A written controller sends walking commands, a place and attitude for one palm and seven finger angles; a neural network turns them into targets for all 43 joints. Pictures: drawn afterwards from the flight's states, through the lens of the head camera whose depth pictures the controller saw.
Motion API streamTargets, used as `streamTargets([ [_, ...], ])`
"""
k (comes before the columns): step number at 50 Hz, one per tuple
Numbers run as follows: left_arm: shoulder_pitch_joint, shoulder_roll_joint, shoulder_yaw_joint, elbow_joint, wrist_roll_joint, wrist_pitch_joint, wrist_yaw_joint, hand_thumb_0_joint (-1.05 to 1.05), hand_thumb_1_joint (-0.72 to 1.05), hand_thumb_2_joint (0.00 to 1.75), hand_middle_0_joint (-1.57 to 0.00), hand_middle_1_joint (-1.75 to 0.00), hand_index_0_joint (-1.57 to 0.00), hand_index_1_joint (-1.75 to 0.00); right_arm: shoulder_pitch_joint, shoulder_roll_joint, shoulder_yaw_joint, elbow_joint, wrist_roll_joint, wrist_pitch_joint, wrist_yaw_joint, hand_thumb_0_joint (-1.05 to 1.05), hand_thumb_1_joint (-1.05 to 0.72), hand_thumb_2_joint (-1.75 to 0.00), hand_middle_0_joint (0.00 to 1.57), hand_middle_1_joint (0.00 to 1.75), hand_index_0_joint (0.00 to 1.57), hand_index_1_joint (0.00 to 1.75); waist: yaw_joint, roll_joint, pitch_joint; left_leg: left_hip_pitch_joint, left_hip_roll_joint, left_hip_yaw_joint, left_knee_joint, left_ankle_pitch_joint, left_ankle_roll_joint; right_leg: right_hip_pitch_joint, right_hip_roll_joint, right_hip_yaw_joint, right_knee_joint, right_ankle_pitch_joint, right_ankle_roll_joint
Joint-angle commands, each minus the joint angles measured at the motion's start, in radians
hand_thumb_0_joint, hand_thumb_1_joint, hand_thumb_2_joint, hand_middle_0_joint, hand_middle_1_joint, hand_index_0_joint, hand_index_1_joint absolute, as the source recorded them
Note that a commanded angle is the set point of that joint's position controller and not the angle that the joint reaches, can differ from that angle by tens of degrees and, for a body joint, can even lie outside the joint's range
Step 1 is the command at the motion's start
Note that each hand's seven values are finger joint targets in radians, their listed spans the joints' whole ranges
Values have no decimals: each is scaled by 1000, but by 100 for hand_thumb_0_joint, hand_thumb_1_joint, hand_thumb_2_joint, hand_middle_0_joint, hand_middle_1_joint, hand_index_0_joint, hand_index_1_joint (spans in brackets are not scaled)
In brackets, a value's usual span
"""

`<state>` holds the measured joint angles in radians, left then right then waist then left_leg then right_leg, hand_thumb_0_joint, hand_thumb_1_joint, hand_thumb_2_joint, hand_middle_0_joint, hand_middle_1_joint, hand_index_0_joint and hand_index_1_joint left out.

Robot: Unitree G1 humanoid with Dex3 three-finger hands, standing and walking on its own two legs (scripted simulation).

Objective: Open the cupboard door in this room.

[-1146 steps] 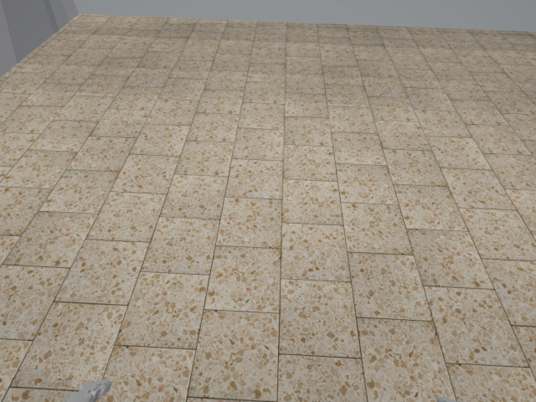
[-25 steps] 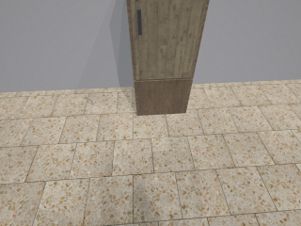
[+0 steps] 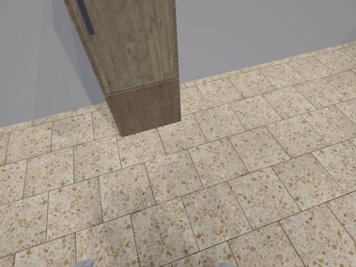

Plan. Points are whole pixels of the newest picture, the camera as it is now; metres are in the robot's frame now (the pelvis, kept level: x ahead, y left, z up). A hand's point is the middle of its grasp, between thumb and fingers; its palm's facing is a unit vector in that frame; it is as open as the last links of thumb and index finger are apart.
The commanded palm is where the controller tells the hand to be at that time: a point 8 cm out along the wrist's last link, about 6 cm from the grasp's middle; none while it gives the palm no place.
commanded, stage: walk to a spot facing it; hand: left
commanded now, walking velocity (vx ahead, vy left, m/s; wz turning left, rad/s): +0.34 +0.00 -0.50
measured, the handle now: (85, 15) +0.95 +0.44 +0.10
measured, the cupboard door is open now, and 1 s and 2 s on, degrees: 0 0 0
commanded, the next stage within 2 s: turn to face it in 0.64 s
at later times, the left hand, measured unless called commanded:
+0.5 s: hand (105, 216) +0.26 +0.25 -0.16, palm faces -0.19 -0.97 -0.18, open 7.4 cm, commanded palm none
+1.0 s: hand (172, 144) +0.50 +0.07 -0.13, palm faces -0.44 -0.87 -0.20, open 7.4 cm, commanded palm none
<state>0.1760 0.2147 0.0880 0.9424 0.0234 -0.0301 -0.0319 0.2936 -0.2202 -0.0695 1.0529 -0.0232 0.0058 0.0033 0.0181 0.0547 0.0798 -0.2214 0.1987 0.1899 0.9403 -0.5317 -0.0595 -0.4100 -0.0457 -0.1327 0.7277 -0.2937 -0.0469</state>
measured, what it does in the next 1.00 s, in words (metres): walks ahead, turning right: left foot, then right foot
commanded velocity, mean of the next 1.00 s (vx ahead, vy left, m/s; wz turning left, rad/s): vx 0.11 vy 0.00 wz -0.19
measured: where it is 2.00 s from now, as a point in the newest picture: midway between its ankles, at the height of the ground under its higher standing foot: (193, 247)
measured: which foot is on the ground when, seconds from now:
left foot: up 0.00-0.34, down 0.36-0.84, up 0.86-1.00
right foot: down 0.00-0.38, up 0.40-0.82, down 0.84-1.00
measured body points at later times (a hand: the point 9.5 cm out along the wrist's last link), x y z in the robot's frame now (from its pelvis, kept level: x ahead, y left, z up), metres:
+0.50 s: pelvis +0.19 +0.05 +0.02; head +0.24 +0.07 +0.47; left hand +0.27 +0.30 -0.14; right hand +0.25 -0.20 -0.10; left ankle +0.23 +0.14 -0.71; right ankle +0.10 -0.07 -0.62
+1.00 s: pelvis +0.31 -0.02 +0.02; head +0.33 -0.05 +0.46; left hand +0.52 +0.12 -0.11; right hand +0.19 -0.21 -0.15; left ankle +0.30 +0.15 -0.64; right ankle +0.31 -0.11 -0.71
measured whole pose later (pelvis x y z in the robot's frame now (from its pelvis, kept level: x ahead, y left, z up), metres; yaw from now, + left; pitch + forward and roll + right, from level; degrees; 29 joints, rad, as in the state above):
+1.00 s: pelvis +0.31 -0.02 +0.02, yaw -22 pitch -2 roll +1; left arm 0.05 0.13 -0.01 0.96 0.02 -0.03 0.01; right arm 0.31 -0.18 -0.04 1.07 0.00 0.04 -0.01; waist -0.07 0.04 0.11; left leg -0.36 0.10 0.04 1.11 -0.50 -0.04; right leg -0.30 -0.05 -0.18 0.61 -0.27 -0.06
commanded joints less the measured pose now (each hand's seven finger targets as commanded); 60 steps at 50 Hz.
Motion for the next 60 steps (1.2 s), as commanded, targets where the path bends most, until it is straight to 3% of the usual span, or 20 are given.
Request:
streamTargets([
  [1,212,231,42,9,-17,-5,36,0,90,90,-20,-30,-20,-30,-225,-70,-17,-204,5,-38,4,0,-90,-90,20,30,20,30,88,-178,-13,-521,-28,-172,410,92,12,311,-330,654,-488,-142,-182],
  [4,71,169,16,-31,-2,-14,34,0,90,90,-20,-30,-20,-30,-147,-69,-19,-168,-8,-22,14,0,-90,-90,20,30,20,30,-4,-133,-19,-344,-33,-162,245,216,-3,114,-218,438,-506,-141,-113],
  [6,77,181,17,-28,1,-24,31,0,90,90,-20,-30,-20,-30,-125,-69,-15,-169,-7,-18,17,0,-90,-90,20,30,20,30,-15,-159,-43,-324,-49,-143,165,258,-14,126,-182,362,-501,-41,-107],
  [14,136,187,17,10,2,-27,29,0,90,90,-20,-30,-20,-30,-252,-54,4,-231,5,-56,15,0,-90,-90,20,30,20,30,30,-168,-76,-212,-115,-108,-278,262,-10,281,-178,349,-399,241,-115],
  [16,94,184,20,2,-6,-21,29,0,90,90,-20,-30,-20,-30,-152,-78,-2,-197,4,-70,5,0,-90,-90,20,30,20,30,-24,-134,-106,3,-139,-90,-436,352,-9,200,-130,319,-301,261,-76],
  [17,77,154,14,-7,-11,-19,27,0,90,90,-20,-30,-20,-30,-32,-135,-14,-159,1,-80,-8,0,-90,-90,20,30,20,30,-77,-39,-168,230,-90,-143,-510,382,9,95,-69,282,-128,267,-38],
  [18,121,91,3,-18,-21,-15,16,0,90,90,-20,-30,-20,-30,103,-257,-44,-128,-15,-88,-16,0,-90,-90,20,30,20,30,-121,231,-289,470,188,-458,-540,413,90,-118,66,144,168,-59,27],
  [19,88,74,-10,-40,-16,-20,15,0,90,90,-20,-30,-20,-30,176,-299,-47,-121,-9,-72,-17,0,-90,-90,20,30,20,30,-139,290,-276,468,337,-605,-599,457,176,-243,68,139,396,-338,43],
  [20,60,92,0,-43,-5,-16,17,0,90,90,-20,-30,-20,-30,121,-254,-34,-134,-7,-61,-12,0,-90,-90,20,30,20,30,-118,195,-187,322,345,-573,-641,356,208,-256,14,167,490,-316,38],
  [23,38,76,9,-21,5,10,-2,0,90,90,-20,-30,-20,-30,-16,-118,3,-152,-5,-72,-20,0,-90,-90,20,30,20,30,-37,102,-7,90,203,-309,-666,561,130,-229,-45,142,546,-106,66],
  [27,87,35,3,-9,2,45,-3,0,90,90,-20,-30,-20,-30,11,-96,5,-119,5,-83,-32,0,-90,-90,20,30,20,30,0,77,-101,156,133,-70,-596,950,99,-209,-29,102,552,9,90],
  [37,-134,27,-13,-104,2,59,-4,0,90,90,-20,-30,-20,-30,74,-123,-23,-76,-6,-50,-30,0,-90,-90,20,30,20,30,-57,109,-50,257,163,33,-521,1017,145,-167,-22,15,81,9,75],
  [40,7,44,-21,-55,8,25,16,0,90,90,-20,-30,-20,-30,88,-132,-19,-53,2,-44,-28,0,-90,-90,20,30,20,30,1,72,-133,229,129,26,-333,1159,115,100,33,-9,-165,110,42],
  [41,124,88,-14,-11,12,8,25,0,90,90,-20,-30,-20,-30,85,-123,-12,-51,11,-45,-24,0,-90,-90,20,30,20,30,58,6,-204,128,86,45,-178,1005,74,319,-15,26,-278,364,35],
  [42,225,196,1,28,17,-13,43,0,90,90,-20,-30,-20,-30,101,-51,8,-65,26,-44,-17,0,-90,-90,20,30,20,30,91,-246,-326,-167,-49,44,86,347,22,620,-287,320,-216,924,-60],
  [43,242,225,-7,57,-13,-20,46,0,90,90,-20,-30,-20,-30,107,-29,18,-73,37,-28,-23,0,-90,-90,20,30,20,30,66,-244,-406,-177,-115,-98,207,-126,12,621,-415,365,-190,1251,-167],
  [45,90,189,-21,22,-12,-20,58,0,90,90,-20,-30,-20,-30,82,-13,24,-54,31,-2,-22,0,-90,-90,20,30,20,30,24,-195,-262,-189,-90,-202,226,-49,21,443,-369,248,-274,975,-157],
  [51,-79,118,-32,-18,-11,5,62,0,90,90,-20,-30,-20,-30,100,-9,7,-16,15,45,-9,0,-90,-90,20,30,20,30,-56,-183,-60,-172,-91,-160,213,113,-4,123,-290,60,-423,390,-74],
  [55,-60,113,-17,-20,-5,14,63,0,90,90,-20,-30,-20,-30,37,-13,-7,-53,11,47,3,0,-90,-90,20,30,20,30,-42,-217,-25,-205,-88,-131,152,132,-10,110,-298,32,-448,204,-72],
  [60,-28,139,9,-39,6,24,70,0,90,90,-20,-30,-20,-30,-59,-9,-10,-120,10,29,15,0,-90,-90,20,30,20,30,-3,-237,-70,-206,-78,-105,-86,85,-2,230,-350,4,-352,270,-84],
])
